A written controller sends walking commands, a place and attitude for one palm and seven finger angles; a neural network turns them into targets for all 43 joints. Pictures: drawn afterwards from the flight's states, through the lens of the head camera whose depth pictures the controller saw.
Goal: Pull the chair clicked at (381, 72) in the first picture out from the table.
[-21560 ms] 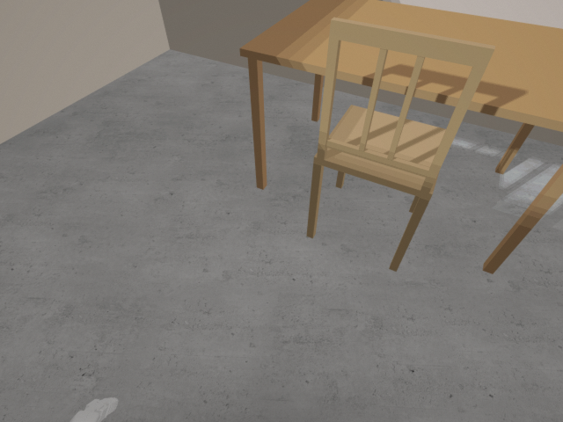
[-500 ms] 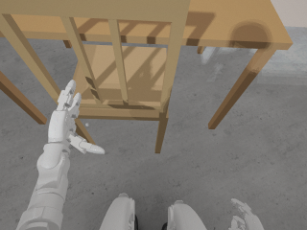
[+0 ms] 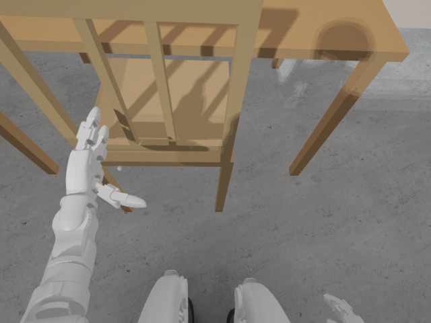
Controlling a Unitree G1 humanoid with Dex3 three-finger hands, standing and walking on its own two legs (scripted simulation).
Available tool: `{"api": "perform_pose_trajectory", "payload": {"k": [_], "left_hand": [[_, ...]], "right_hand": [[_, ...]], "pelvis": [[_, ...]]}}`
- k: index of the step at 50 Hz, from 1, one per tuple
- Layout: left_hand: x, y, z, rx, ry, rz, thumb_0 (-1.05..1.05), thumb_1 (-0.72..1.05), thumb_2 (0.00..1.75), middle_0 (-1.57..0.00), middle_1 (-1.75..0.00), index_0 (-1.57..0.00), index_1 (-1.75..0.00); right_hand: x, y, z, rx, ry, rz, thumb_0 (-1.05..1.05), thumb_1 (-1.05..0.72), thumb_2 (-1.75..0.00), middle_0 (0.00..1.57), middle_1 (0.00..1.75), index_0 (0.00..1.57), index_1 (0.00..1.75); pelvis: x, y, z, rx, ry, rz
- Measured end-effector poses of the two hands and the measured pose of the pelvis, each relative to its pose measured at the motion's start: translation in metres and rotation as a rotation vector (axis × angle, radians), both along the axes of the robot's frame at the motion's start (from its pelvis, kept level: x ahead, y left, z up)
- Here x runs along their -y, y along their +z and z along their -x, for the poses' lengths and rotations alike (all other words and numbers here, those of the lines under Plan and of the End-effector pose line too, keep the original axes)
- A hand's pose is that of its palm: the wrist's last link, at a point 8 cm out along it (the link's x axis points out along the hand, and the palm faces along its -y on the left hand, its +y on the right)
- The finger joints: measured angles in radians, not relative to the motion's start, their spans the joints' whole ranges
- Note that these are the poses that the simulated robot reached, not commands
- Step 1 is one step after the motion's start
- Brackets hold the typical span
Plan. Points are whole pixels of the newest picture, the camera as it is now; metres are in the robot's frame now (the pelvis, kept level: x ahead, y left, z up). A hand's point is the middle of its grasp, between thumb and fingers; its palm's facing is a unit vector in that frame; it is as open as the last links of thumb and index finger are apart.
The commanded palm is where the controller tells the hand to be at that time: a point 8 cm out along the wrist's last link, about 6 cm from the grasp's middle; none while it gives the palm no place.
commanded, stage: aim the fingers beside a spindle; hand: left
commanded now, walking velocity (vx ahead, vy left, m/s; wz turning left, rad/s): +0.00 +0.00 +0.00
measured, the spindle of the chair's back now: (114, 96) +0.52 +0.20 +0.05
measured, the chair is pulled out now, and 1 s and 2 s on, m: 0.00 0.00 0.00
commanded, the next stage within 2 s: push the fingers through the gap in 1.02 s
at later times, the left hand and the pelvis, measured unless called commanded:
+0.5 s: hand (123, 173) +0.37 +0.17 +0.02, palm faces +0.03 -1.00 -0.05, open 16.9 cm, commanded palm +0.35 +0.22 +0.02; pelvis +0.00 +0.00 +0.00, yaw +0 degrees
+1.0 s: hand (124, 170) +0.38 +0.17 +0.02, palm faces +0.03 -1.00 -0.06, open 16.9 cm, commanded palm +0.36 +0.22 +0.02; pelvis -0.01 -0.01 +0.00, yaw +0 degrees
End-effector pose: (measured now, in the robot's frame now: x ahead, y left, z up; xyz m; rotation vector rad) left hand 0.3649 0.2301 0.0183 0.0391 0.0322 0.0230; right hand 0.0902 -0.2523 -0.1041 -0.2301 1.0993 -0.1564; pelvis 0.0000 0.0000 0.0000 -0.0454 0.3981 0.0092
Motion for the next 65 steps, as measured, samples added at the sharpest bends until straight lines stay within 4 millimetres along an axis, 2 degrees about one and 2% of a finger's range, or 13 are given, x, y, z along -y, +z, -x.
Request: {"api": "perform_pose_trajectory", "payload": {"k": [5,14,20,27,32,38,43,48,60,65], "left_hand": [[0.003,0.003,0.007,0.019,-0.013,0.007,-0.01,-0.5,0.31,-0.06,-0.08,-0.06,-0.08],[0.019,-0.001,0.001,0.024,-0.038,0.01,-0.01,-0.5,0.3,-0.06,-0.08,-0.06,-0.08],[0.018,0.008,0.005,0.041,-0.017,-0.011,-0.01,-0.5,0.31,-0.06,-0.08,-0.06,-0.08],[0.008,0.001,0.016,0.003,0.007,-0.013,-0.01,-0.5,0.31,-0.06,-0.08,-0.06,-0.08],[0.016,0.005,0.019,0.04,-0.021,-0.002,-0.01,-0.5,0.3,-0.05,-0.08,-0.05,-0.08],[0.025,0.005,0.008,0.04,-0.033,-0.01,-0.01,-0.5,0.3,-0.06,-0.08,-0.06,-0.08],[0.019,0.0,0.002,0.013,-0.003,-0.016,-0.01,-0.5,0.3,-0.06,-0.08,-0.06,-0.08],[0.012,0.006,0.006,0.031,0.009,-0.022,-0.01,-0.5,0.31,-0.06,-0.08,-0.06,-0.08],[0.017,-0.003,0.001,0.008,-0.022,-0.003,-0.01,-0.5,0.3,-0.06,-0.08,-0.06,-0.08],[0.015,0.001,-0.011,0.035,-0.007,-0.012,-0.01,-0.5,0.3,-0.06,-0.08,-0.06,-0.08]], "right_hand": [[-0.001,0.003,-0.009,0.02,0.018,0.006,0.01,-0.9,-0.9,0.2,0.3,0.2,0.3],[-0.001,0.003,-0.021,0.056,0.037,0.017,0.01,-0.9,-0.9,0.2,0.3,0.2,0.3],[-0.004,0.002,-0.02,0.054,0.03,-0.012,0.01,-0.9,-0.9,0.2,0.3,0.2,0.3],[-0.003,-0.001,-0.014,0.039,0.031,-0.023,0.01,-0.9,-0.9,0.2,0.3,0.2,0.3],[0.002,-0.002,-0.013,0.035,0.033,-0.007,0.01,-0.9,-0.9,0.2,0.3,0.2,0.3],[0.008,-0.002,-0.013,0.044,0.03,0.007,0.01,-0.9,-0.9,0.2,0.3,0.2,0.3],[0.011,-0.003,-0.01,0.045,0.017,0.006,0.01,-0.9,-0.9,0.2,0.3,0.2,0.3],[0.012,-0.003,-0.006,0.031,0.013,-0.002,0.01,-0.9,-0.9,0.2,0.3,0.2,0.3],[0.012,-0.002,-0.01,0.025,0.012,0.011,0.01,-0.9,-0.9,0.2,0.3,0.2,0.3],[0.011,-0.004,-0.011,0.022,0.019,0.017,0.01,-0.9,-0.9,0.2,0.3,0.2,0.3]], "pelvis": [[-0.001,0.001,0.0,0.008,0.007,0.004],[-0.002,-0.002,0.004,0.006,0.012,0.007],[-0.001,0.0,0.003,0.012,0.002,-0.002],[0.004,-0.001,0.004,0.018,0.007,-0.004],[0.006,-0.002,0.006,0.021,0.013,-0.001],[0.008,-0.003,0.007,0.017,0.012,-0.003],[0.01,-0.005,0.008,0.011,0.004,-0.008],[0.011,-0.003,0.006,0.011,0.002,-0.009],[0.01,-0.003,0.002,0.002,0.007,-0.004],[0.008,-0.005,0.002,-0.004,0.007,-0.002]]}}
